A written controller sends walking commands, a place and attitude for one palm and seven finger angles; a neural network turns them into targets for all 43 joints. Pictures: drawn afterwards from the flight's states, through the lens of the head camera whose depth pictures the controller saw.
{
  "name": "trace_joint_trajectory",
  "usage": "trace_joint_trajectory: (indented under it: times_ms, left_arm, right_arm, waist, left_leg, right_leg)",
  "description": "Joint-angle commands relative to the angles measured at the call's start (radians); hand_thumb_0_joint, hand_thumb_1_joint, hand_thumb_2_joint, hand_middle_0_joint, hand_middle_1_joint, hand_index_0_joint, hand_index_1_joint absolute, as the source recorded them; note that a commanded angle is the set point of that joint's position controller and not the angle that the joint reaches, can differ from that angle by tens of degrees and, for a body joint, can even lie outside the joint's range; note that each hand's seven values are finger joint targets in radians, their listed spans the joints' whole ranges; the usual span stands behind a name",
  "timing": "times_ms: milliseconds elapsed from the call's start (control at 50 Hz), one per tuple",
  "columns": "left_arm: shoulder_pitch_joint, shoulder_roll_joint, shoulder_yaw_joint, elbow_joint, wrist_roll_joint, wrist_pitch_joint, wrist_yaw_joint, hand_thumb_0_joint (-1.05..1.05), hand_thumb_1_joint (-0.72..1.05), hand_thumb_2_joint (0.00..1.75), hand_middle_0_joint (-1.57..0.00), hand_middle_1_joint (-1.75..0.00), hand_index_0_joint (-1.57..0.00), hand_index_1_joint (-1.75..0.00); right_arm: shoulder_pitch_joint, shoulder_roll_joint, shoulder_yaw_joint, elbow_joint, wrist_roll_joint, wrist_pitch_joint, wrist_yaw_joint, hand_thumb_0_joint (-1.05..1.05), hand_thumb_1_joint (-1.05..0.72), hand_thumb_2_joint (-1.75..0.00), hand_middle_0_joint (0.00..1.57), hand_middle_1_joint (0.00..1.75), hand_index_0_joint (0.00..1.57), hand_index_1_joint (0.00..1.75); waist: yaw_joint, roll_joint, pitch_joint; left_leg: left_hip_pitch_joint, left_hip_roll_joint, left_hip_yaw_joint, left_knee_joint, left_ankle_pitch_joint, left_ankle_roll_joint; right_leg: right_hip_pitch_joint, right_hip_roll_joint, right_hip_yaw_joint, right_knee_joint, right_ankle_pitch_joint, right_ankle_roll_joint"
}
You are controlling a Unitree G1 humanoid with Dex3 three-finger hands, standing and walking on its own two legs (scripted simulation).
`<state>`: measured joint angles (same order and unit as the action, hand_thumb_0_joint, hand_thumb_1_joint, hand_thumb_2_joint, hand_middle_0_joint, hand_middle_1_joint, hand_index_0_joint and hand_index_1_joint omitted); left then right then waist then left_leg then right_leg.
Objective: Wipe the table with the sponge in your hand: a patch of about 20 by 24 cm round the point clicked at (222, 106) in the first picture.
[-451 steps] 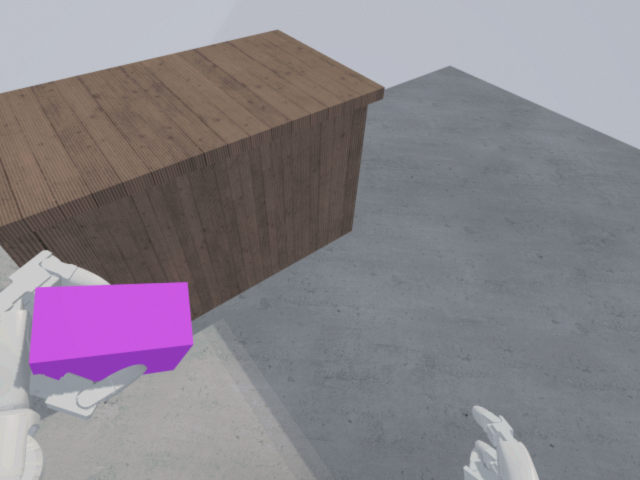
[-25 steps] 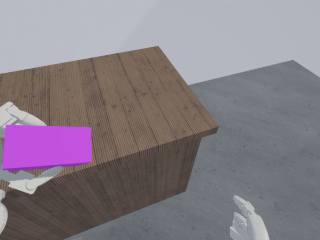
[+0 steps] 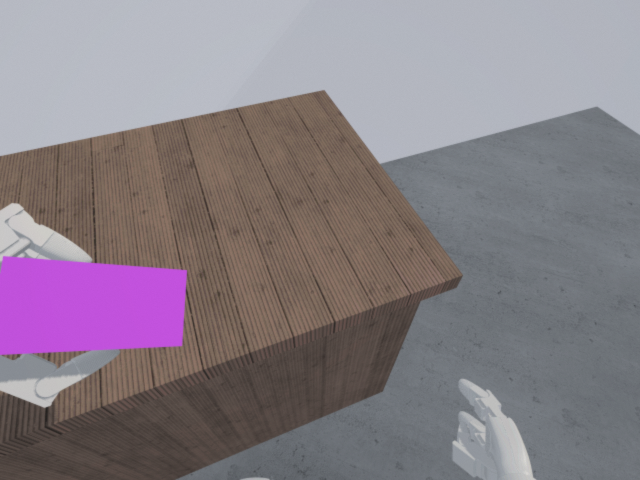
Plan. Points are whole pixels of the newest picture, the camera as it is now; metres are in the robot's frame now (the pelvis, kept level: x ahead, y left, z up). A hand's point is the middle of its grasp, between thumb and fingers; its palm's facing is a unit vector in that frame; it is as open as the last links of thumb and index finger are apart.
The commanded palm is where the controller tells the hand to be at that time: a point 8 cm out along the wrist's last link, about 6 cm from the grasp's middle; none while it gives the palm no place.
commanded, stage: shuffle to correct the standing spot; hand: left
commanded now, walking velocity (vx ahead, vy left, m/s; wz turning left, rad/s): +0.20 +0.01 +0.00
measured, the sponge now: (116, 308) +0.23 +0.19 +0.18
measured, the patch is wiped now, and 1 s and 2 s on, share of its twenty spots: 0.00 0.00 0.00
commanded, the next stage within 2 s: come to a stop and stand still in 0.06 s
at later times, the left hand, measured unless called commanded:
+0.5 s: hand (32, 261) +0.25 +0.25 +0.21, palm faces +0.36 -0.81 -0.47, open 10.3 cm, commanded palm +0.20 +0.29 +0.19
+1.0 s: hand (30, 277) +0.26 +0.29 +0.17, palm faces +0.29 -0.85 -0.45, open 10.3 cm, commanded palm +0.20 +0.32 +0.19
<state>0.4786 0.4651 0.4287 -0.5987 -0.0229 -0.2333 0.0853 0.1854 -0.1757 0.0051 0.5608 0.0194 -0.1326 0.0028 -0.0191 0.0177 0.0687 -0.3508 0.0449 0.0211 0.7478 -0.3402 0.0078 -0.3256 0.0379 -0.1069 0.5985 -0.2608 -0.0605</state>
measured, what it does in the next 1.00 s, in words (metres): steps on the spot: left foot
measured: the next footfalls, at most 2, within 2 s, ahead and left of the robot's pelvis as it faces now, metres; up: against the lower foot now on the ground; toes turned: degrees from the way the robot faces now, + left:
left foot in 0.26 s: +0.10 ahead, +0.14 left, +0.00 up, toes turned +0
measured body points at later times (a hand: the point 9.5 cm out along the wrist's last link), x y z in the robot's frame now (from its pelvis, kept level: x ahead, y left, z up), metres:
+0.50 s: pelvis +0.03 +0.01 +0.02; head +0.05 +0.02 +0.47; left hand +0.23 +0.29 +0.24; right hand +0.21 -0.20 -0.06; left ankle +0.06 +0.14 -0.72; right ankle +0.04 -0.07 -0.72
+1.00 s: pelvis +0.04 +0.04 +0.02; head +0.07 +0.07 +0.46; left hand +0.24 +0.33 +0.19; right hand +0.20 -0.21 -0.05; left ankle +0.06 +0.14 -0.72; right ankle +0.04 -0.07 -0.72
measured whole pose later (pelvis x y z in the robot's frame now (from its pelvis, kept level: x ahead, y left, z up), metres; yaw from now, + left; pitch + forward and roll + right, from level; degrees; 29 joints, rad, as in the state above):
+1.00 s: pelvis +0.04 +0.04 +0.02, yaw +0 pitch +1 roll -1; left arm 0.46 0.47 0.36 -0.47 -0.05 -0.24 0.10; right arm 0.23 -0.24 0.01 0.58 0.01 -0.14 -0.02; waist -0.01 -0.05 0.06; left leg -0.28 0.01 0.04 0.49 -0.22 0.02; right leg -0.22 0.00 -0.06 0.45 -0.24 -0.01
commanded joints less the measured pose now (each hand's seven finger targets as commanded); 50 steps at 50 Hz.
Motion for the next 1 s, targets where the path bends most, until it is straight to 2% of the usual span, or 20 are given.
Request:
trace_joint_trajectory:
  times_ms: [0, 60, 100, 140, 160, 200, 240, 260, 320, 380, 440, 540, 560, 580, 600, 640, 660, 740, 860, 980]
  left_arm:
    - [-0.063, 0.079, 0.121, 0.024, -0.055, -0.001, 0.020, 0.00, 0.10, 1.30, -1.20, -1.60, -1.20, -1.60]
    - [-0.098, 0.079, 0.087, 0.050, -0.039, 0.002, 0.024, 0.00, 0.10, 1.30, -1.20, -1.60, -1.20, -1.60]
    - [-0.129, 0.040, 0.028, 0.054, -0.025, -0.009, 0.035, 0.00, 0.10, 1.30, -1.20, -1.60, -1.20, -1.60]
    - [-0.206, 0.020, -0.026, -0.009, -0.015, -0.008, 0.041, 0.00, 0.10, 1.30, -1.20, -1.60, -1.20, -1.60]
    - [-0.261, 0.033, -0.031, -0.092, -0.016, -0.014, 0.045, 0.00, 0.10, 1.30, -1.20, -1.60, -1.20, -1.60]
    - [-0.265, 0.042, -0.031, -0.165, -0.004, -0.027, 0.050, 0.00, 0.10, 1.30, -1.20, -1.60, -1.20, -1.60]
    - [-0.285, 0.094, 0.007, -0.237, 0.011, -0.032, 0.059, 0.00, 0.10, 1.30, -1.20, -1.60, -1.20, -1.60]
    - [-0.286, 0.144, 0.051, -0.237, 0.019, -0.029, 0.057, 0.00, 0.10, 1.30, -1.20, -1.60, -1.20, -1.60]
    - [-0.187, 0.169, 0.113, -0.220, 0.004, -0.016, 0.049, 0.00, 0.10, 1.30, -1.20, -1.60, -1.20, -1.60]
    - [-0.056, 0.113, 0.102, -0.151, -0.016, -0.018, 0.033, 0.00, 0.10, 1.30, -1.20, -1.60, -1.20, -1.60]
    - [0.033, 0.055, 0.076, -0.041, -0.046, 0.021, 0.022, 0.00, 0.10, 1.30, -1.20, -1.60, -1.20, -1.60]
    - [-0.072, 0.048, 0.020, 0.012, -0.047, 0.064, 0.026, 0.00, 0.10, 1.30, -1.20, -1.60, -1.20, -1.60]
    - [-0.870, 0.747, 0.222, -0.267, -0.076, -0.083, 0.042, 0.00, 0.10, 1.30, -1.20, -1.60, -1.20, -1.60]
    - [-0.573, 0.276, 0.225, 0.138, -0.044, -0.031, 0.019, 0.00, 0.10, 1.30, -1.20, -1.60, -1.20, -1.60]
    - [-0.474, 0.236, 0.148, 0.182, -0.035, -0.015, 0.019, 0.00, 0.10, 1.30, -1.20, -1.60, -1.20, -1.60]
    - [-0.458, 0.232, 0.087, 0.130, -0.032, -0.027, 0.018, 0.00, 0.10, 1.30, -1.20, -1.60, -1.20, -1.60]
    - [-0.465, 0.211, 0.066, 0.070, -0.031, -0.036, 0.016, 0.00, 0.10, 1.30, -1.20, -1.60, -1.20, -1.60]
    - [-0.188, 0.065, -0.036, -0.102, -0.025, -0.059, 0.020, 0.00, 0.10, 1.30, -1.20, -1.60, -1.20, -1.60]
    - [-0.093, 0.223, 0.162, -0.096, -0.031, -0.066, 0.058, 0.00, 0.10, 1.30, -1.20, -1.60, -1.20, -1.60]
    - [-0.107, 0.175, 0.119, -0.073, -0.057, -0.068, 0.054, 0.00, 0.10, 1.30, -1.20, -1.60, -1.20, -1.60]
  right_arm:
    - [-0.003, -0.153, -0.084, -0.111, 0.015, -0.017, -0.022, 0.00, -0.90, -0.90, 0.20, 0.30, 0.20, 0.30]
    - [-0.046, -0.130, -0.041, -0.091, 0.005, -0.011, -0.026, 0.00, -0.90, -0.90, 0.20, 0.30, 0.20, 0.30]
    - [-0.051, -0.111, -0.029, -0.095, -0.007, -0.015, -0.037, 0.00, -0.90, -0.90, 0.20, 0.30, 0.20, 0.30]
    - [-0.070, -0.112, -0.034, -0.103, -0.017, -0.040, -0.045, 0.00, -0.90, -0.90, 0.20, 0.30, 0.20, 0.30]
    - [-0.101, -0.115, -0.034, -0.103, -0.024, -0.054, -0.052, 0.00, -0.90, -0.90, 0.20, 0.30, 0.20, 0.30]
    - [-0.081, -0.139, -0.058, -0.109, -0.026, -0.070, -0.054, 0.00, -0.90, -0.90, 0.20, 0.30, 0.20, 0.30]
    - [-0.078, -0.167, -0.070, -0.126, -0.016, -0.062, -0.045, 0.00, -0.90, -0.90, 0.20, 0.30, 0.20, 0.30]
    - [-0.088, -0.164, -0.074, -0.126, -0.014, -0.054, -0.041, 0.00, -0.90, -0.90, 0.20, 0.30, 0.20, 0.30]
    - [-0.089, -0.124, -0.043, -0.132, -0.031, -0.050, -0.038, 0.00, -0.90, -0.90, 0.20, 0.30, 0.20, 0.30]
    - [-0.057, -0.130, -0.038, -0.133, -0.011, -0.044, -0.031, 0.00, -0.90, -0.90, 0.20, 0.30, 0.20, 0.30]
    - [-0.023, -0.147, -0.056, -0.139, 0.000, -0.027, -0.029, 0.00, -0.90, -0.90, 0.20, 0.30, 0.20, 0.30]
    - [-0.058, -0.146, -0.033, -0.133, -0.003, -0.012, -0.053, 0.00, -0.90, -0.90, 0.20, 0.30, 0.20, 0.30]
    - [0.104, -0.173, 0.111, -0.219, 0.071, 0.010, -0.135, 0.00, -0.90, -0.90, 0.20, 0.30, 0.20, 0.30]
    - [-0.013, -0.112, -0.005, -0.171, 0.042, -0.044, -0.110, 0.00, -0.90, -0.90, 0.20, 0.30, 0.20, 0.30]
    - [-0.040, -0.143, 0.000, -0.118, 0.004, -0.064, -0.068, 0.00, -0.90, -0.90, 0.20, 0.30, 0.20, 0.30]
    - [-0.029, -0.186, -0.013, -0.133, -0.007, -0.078, -0.045, 0.00, -0.90, -0.90, 0.20, 0.30, 0.20, 0.30]
    - [-0.058, -0.185, -0.014, -0.119, -0.008, -0.085, -0.035, 0.00, -0.90, -0.90, 0.20, 0.30, 0.20, 0.30]
    - [-0.014, -0.179, -0.020, -0.137, -0.014, -0.113, -0.001, 0.00, -0.90, -0.90, 0.20, 0.30, 0.20, 0.30]
    - [-0.056, -0.202, -0.037, -0.118, -0.019, -0.079, -0.018, 0.00, -0.90, -0.90, 0.20, 0.30, 0.20, 0.30]
    - [-0.033, -0.190, -0.041, -0.129, -0.009, -0.055, -0.035, 0.00, -0.90, -0.90, 0.20, 0.30, 0.20, 0.30]
  waist:
    - [0.005, -0.259, -0.177]
    - [0.011, -0.067, -0.100]
    - [0.017, -0.108, -0.131]
    - [0.025, -0.176, -0.149]
    - [0.026, -0.111, -0.150]
    - [0.029, 0.022, -0.188]
    - [0.049, 0.186, -0.224]
    - [0.057, 0.170, -0.203]
    - [0.047, 0.310, -0.159]
    - [0.033, 0.160, -0.177]
    - [0.012, -0.051, -0.216]
    - [0.016, -0.042, -0.192]
    - [-0.013, 0.134, -0.060]
    - [0.030, -0.065, -0.034]
    - [0.038, -0.139, -0.016]
    - [0.057, -0.100, -0.077]
    - [0.052, -0.013, -0.145]
    - [0.074, 0.065, -0.236]
    - [0.053, 0.034, -0.213]
    - [0.052, 0.064, -0.213]
  left_leg:
    - [-0.329, -0.028, -0.060, 0.523, -0.127, -0.011]
    - [-0.219, 0.031, -0.050, 0.306, -0.096, 0.002]
    - [-0.055, -0.010, 0.039, 0.064, -0.026, 0.014]
    - [0.104, -0.059, 0.110, -0.120, 0.061, 0.023]
    - [0.189, -0.062, 0.105, -0.215, 0.122, 0.026]
    - [0.293, 0.000, 0.001, -0.335, 0.269, 0.043]
    - [0.361, 0.174, -0.209, -0.358, 0.574, 0.109]
    - [0.332, 0.216, -0.237, -0.391, 0.592, 0.125]
    - [0.120, 0.171, -0.180, -0.416, 0.532, 0.093]
    - [0.062, 0.096, -0.105, -0.341, 0.345, 0.035]
    - [0.116, 0.032, -0.062, -0.260, 0.272, 0.004]
    - [0.176, 0.048, -0.063, -0.318, 0.228, 0.013]
    - [0.151, -0.025, -0.026, -0.386, 0.202, 0.036]
    - [0.130, 0.056, -0.041, -0.326, 0.115, 0.015]
    - [0.143, 0.030, -0.043, -0.332, 0.047, 0.015]
    - [0.177, -0.006, -0.036, -0.247, 0.071, 0.023]
    - [0.224, -0.007, -0.031, -0.251, 0.075, 0.023]
    - [0.190, -0.003, -0.023, -0.261, 0.247, 0.028]
    - [0.165, 0.022, -0.081, -0.316, 0.315, 0.006]
    - [0.175, 0.041, -0.100, -0.340, 0.379, 0.008]
  right_leg:
    - [0.257, -0.390, 0.577, -0.348, 0.137, -0.193]
    - [0.087, -0.337, 0.383, -0.299, 0.223, -0.157]
    - [0.049, -0.258, 0.235, -0.292, 0.191, -0.108]
    - [0.043, -0.224, 0.206, -0.293, 0.082, -0.081]
    - [0.028, -0.201, 0.189, -0.257, 0.093, -0.062]
    - [0.069, -0.157, 0.174, -0.093, 0.206, -0.017]
    - [-0.014, -0.076, 0.130, 0.053, 0.037, 0.045]
    - [-0.033, -0.059, 0.116, 0.098, -0.102, 0.052]
    - [0.143, -0.066, 0.083, -0.014, -0.087, 0.045]
    - [0.264, -0.059, 0.089, -0.209, 0.148, 0.035]
    - [0.217, -0.118, 0.203, -0.243, 0.309, -0.005]
    - [0.128, -0.113, 0.193, -0.267, 0.233, 0.031]
    - [0.169, -0.045, 0.083, -0.281, 0.016, 0.082]
    - [-0.013, -0.091, 0.115, -0.273, -0.126, 0.050]
    - [-0.034, -0.074, 0.169, -0.310, -0.109, 0.034]
    - [-0.055, -0.149, 0.269, -0.354, -0.075, 0.012]
    - [-0.036, -0.152, 0.284, -0.326, -0.077, 0.000]
    - [0.142, -0.151, 0.212, -0.233, 0.226, 0.031]
    - [0.150, -0.127, 0.152, -0.196, 0.239, 0.022]
    - [0.165, -0.128, 0.107, -0.186, 0.258, 0.035]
